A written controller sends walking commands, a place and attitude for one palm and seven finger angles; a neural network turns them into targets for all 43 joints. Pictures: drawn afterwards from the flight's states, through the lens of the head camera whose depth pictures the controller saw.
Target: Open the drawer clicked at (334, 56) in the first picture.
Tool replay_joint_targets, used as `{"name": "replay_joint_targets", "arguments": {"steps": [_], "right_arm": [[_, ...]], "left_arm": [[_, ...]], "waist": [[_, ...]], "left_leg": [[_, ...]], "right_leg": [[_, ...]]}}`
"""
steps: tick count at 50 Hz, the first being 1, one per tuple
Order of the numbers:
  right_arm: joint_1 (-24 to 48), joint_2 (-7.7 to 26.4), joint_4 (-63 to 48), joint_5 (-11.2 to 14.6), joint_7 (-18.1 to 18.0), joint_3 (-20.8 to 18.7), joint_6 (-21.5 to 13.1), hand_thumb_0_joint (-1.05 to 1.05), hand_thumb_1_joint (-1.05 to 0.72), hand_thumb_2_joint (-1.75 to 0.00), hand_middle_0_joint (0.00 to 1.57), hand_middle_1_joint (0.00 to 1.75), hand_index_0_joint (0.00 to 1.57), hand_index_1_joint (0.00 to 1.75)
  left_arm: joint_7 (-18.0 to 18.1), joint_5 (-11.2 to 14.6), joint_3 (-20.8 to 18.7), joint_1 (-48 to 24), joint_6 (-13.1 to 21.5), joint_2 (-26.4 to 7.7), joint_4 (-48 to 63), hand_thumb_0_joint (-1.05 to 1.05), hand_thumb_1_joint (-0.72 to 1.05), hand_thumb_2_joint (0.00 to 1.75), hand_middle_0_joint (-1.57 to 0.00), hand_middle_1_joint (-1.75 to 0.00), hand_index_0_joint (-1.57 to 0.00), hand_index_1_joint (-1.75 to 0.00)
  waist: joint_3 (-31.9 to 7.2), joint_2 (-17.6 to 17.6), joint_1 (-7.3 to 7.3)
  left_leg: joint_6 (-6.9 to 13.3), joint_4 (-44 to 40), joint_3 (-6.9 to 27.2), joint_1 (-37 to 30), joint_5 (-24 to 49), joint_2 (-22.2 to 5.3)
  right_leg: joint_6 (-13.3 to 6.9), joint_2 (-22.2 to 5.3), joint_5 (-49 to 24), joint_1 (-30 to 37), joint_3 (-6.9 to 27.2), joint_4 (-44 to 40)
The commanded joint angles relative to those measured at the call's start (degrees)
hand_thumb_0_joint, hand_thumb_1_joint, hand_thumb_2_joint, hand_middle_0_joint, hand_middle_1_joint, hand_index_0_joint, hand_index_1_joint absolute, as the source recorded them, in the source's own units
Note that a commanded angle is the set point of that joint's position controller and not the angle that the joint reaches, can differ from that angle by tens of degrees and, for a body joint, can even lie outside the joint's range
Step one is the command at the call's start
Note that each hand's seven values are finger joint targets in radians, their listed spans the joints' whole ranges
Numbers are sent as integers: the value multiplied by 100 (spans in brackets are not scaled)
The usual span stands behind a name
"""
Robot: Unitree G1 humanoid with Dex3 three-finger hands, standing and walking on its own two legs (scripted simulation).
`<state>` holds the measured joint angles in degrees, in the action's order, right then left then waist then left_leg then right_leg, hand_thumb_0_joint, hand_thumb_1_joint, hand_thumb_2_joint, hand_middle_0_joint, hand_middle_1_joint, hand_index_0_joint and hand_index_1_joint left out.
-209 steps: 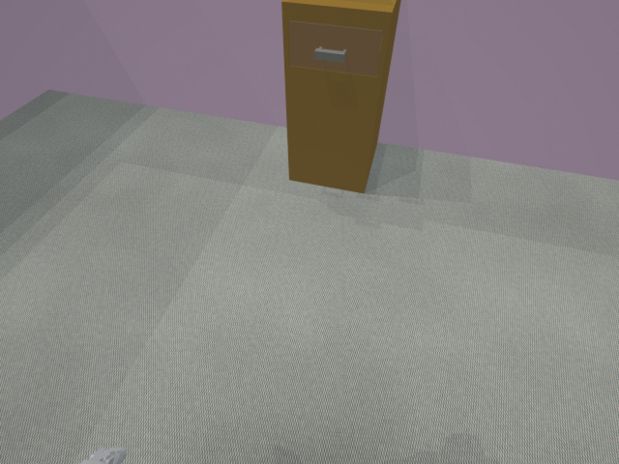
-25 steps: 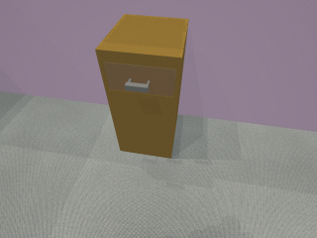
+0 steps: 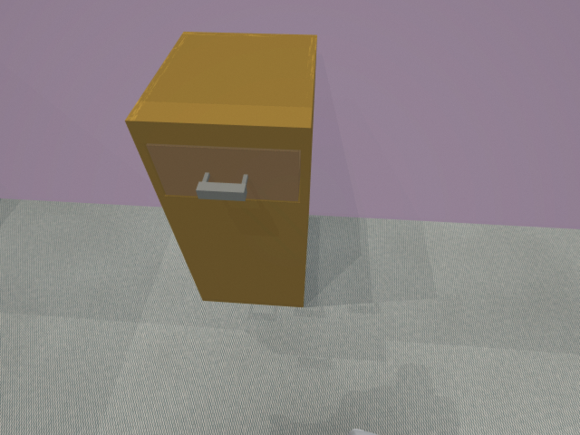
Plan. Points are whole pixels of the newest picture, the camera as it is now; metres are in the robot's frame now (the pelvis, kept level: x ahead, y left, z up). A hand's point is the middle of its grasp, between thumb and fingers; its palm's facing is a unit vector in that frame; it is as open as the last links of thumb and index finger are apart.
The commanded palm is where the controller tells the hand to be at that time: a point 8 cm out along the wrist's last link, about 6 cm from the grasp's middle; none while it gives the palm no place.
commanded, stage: take the last steps up to it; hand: left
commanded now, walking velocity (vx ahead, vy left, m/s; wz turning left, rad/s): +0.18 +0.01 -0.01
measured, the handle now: (224, 184) +0.65 +0.17 -0.10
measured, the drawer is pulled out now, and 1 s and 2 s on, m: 0.00 0.00 0.00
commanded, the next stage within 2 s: come to a stop and stand still in 0.08 s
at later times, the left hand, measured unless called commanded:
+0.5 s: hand out of the picture +0.12 +0.17 -0.19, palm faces +0.07 -0.98 -0.19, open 7.3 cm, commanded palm none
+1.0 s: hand out of the picture +0.11 +0.13 -0.17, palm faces +0.05 -0.98 -0.22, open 7.3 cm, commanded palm none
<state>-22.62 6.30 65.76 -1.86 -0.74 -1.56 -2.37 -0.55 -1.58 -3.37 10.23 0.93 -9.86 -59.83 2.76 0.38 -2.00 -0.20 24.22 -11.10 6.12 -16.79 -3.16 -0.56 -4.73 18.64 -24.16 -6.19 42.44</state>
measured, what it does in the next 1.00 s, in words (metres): steps on the spot: right foot, then left foot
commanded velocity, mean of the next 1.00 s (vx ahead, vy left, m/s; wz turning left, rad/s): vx -0.06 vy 0.00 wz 0.00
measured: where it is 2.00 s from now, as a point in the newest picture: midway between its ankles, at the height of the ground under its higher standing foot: outside the picture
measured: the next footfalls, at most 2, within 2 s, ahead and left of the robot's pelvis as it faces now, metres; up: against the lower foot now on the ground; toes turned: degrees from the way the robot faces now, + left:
right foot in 0.06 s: +0.13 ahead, -0.11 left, +0.00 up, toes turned -8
left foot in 0.40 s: +0.19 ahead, +0.12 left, +0.00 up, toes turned +6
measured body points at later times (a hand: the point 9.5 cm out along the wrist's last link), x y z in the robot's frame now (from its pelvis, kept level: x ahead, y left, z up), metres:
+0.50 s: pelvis +0.10 -0.01 -0.01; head +0.13 +0.01 +0.44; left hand +0.11 +0.23 -0.17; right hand +0.18 -0.24 -0.15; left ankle +0.15 +0.11 -0.74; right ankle +0.08 -0.11 -0.73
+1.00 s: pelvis +0.07 -0.06 +0.00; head +0.09 -0.06 +0.45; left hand +0.10 +0.18 -0.15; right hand +0.08 -0.28 -0.16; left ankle +0.07 +0.10 -0.74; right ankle +0.07 -0.12 -0.74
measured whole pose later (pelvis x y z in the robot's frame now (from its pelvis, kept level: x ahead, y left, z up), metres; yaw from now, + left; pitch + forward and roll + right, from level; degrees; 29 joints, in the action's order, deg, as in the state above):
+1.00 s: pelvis +0.07 -0.06 +0.00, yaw +0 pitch -1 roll +0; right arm -14.0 9.2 65.1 -0.9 -2.0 -0.4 1.3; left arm 1.7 -0.4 -1.2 12.5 -0.1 -9.5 -62.6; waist 2.5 0.3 0.1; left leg -3.4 26.1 -1.0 10.4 -14.2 -3.6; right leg -4.1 1.9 15.8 -10.2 -5.8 27.1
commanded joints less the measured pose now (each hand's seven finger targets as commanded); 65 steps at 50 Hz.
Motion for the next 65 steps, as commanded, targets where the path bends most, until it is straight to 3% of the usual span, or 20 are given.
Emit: {"name": "replay_joint_targets", "arguments": {"steps": [1,2,3,4,5,7,10,15,18,21,23,28,32,34,36,48,55,63,64,65], "right_arm": [[3,810,-208,48,-46,-202,-46,0,-90,-90,20,30,20,30],[35,671,-213,76,-27,-172,-62,0,-90,-90,20,30,20,30],[-86,345,-311,113,16,-109,-79,0,-90,-90,20,30,20,30],[63,467,-492,111,15,-101,-30,0,-90,-90,20,30,20,30],[273,542,-512,88,12,-145,14,0,-90,-90,20,30,20,30],[366,504,-463,65,39,-178,39,0,-90,-90,20,30,20,30],[98,242,-346,60,14,-106,125,0,-90,-90,20,30,20,30],[353,316,-457,149,-48,-6,243,0,-90,-90,20,30,20,30],[315,614,-500,128,-65,-86,277,0,-90,-90,20,30,20,30],[578,1279,-712,101,-105,-173,281,0,-90,-90,20,30,20,30],[897,1276,-811,92,-167,-180,284,0,-90,-90,20,30,20,30],[1150,1460,-973,56,-179,-309,336,0,-90,-90,20,30,20,30],[1323,1339,-1003,111,-120,-310,342,0,-90,-90,20,30,20,30],[1300,821,-1118,179,-44,-234,367,0,-90,-90,20,30,20,30],[1550,731,-1131,118,-32,-176,486,0,-90,-90,20,30,20,30],[737,736,-263,109,-160,73,238,0,-90,-90,20,30,20,30],[418,663,-132,71,-134,99,305,0,-90,-90,20,30,20,30],[63,568,-82,77,-149,131,248,0,-90,-90,20,30,20,30],[754,726,-414,120,-72,94,106,0,-90,-90,20,30,20,30],[296,450,-633,141,-65,99,198,0,-90,-90,20,30,20,30]], "left_arm": [[10,1,-35,700,91,-148,85,0,90,90,-20,-30,-20,-30],[42,-16,-94,1122,141,-406,-54,0,90,90,-20,-30,-20,-30],[93,-34,-187,1553,202,-929,-174,0,90,90,-20,-30,-20,-30],[119,49,-242,1962,188,-1292,-191,0,90,90,-20,-30,-20,-30],[144,69,-216,1706,216,-1190,-153,0,90,90,-20,-30,-20,-30],[204,56,-118,930,206,-682,63,0,90,90,-20,-30,-20,-30],[221,6,-25,597,276,-316,147,0,90,90,-20,-30,-20,-30],[280,42,-15,492,88,-631,127,0,90,90,-20,-30,-20,-30],[300,77,-32,432,-59,-702,128,0,90,90,-20,-30,-20,-30],[324,83,41,757,-198,-398,223,0,90,90,-20,-30,-20,-30],[276,113,47,731,-259,-448,204,0,90,90,-20,-30,-20,-30],[218,80,36,782,-259,-348,236,0,90,90,-20,-30,-20,-30],[221,57,38,1169,-189,-369,151,0,90,90,-20,-30,-20,-30],[246,-3,1,873,-129,-910,242,0,90,90,-20,-30,-20,-30],[265,-2,12,611,-109,-940,313,0,90,90,-20,-30,-20,-30],[252,160,107,584,-44,-619,-136,0,90,90,-20,-30,-20,-30],[231,146,137,593,-81,-583,-250,0,90,90,-20,-30,-20,-30],[235,152,155,792,-43,-437,-319,0,90,90,-20,-30,-20,-30],[489,33,196,1355,189,-552,-436,0,90,90,-20,-30,-20,-30],[447,42,155,1244,242,-835,-208,0,90,90,-20,-30,-20,-30]], "waist": [[111,247,440],[-45,-234,662],[-238,-1408,754],[-467,-1690,861],[-334,-1658,786],[191,-737,440],[21,-507,101],[-360,-701,196],[-297,-539,88],[-225,898,239],[-224,1561,226],[-828,897,168],[-869,530,352],[-416,-1105,162],[-110,-1371,242],[-242,320,274],[365,-115,236],[295,-40,213],[495,-280,490],[-144,-177,113]], "left_leg": [[552,-317,758,995,174,-1004],[343,499,428,1435,-107,-692],[87,1881,-43,2460,-973,-103],[62,3216,291,2762,-2030,51],[98,3897,813,2868,-1667,-116],[104,4113,1039,2835,-715,-436],[-95,3133,879,2029,-364,-402],[-189,1338,699,1247,32,-55],[-132,250,734,366,1735,-147],[551,-195,1649,453,3904,-1386],[951,-695,1959,655,3729,-1564],[1129,-261,1713,-125,3857,-1539],[676,103,1370,418,2430,-1090],[25,778,721,1204,160,-103],[-18,1649,951,1130,-845,28],[7,-161,1219,393,1462,-365],[-8,-337,1108,586,443,-189],[8,-444,1136,599,516,-209],[-198,1005,762,1381,-39,-82],[-23,1485,1192,1217,-551,-90]], "right_leg": [[-9,215,-752,1447,-228,-1231],[-125,-126,-669,2179,225,-1558],[-603,-1328,-588,2930,1837,-2115],[-1086,-2063,-461,2884,2951,-2881],[-1142,-2028,-318,2415,3057,-3100],[-1062,-1685,-270,1639,2086,-3142],[-873,-1254,-2529,1154,859,-2873],[-806,-954,-4090,1553,461,-2214],[-447,-715,-3154,1103,367,-1639],[50,109,-262,873,9,-890],[82,220,1070,767,197,134],[87,249,1115,325,414,469],[112,250,-416,1298,335,-1502],[-269,-899,-1406,1215,1714,-2524],[-786,-1237,-1424,483,1950,-2846],[-149,-211,-1779,1589,859,-2207],[-153,-227,202,1139,1128,-2980],[-181,-158,-7,1195,1037,-2882],[372,-690,-3471,1408,1576,-2647],[-12,-1115,-3012,1547,1737,-2574]]}}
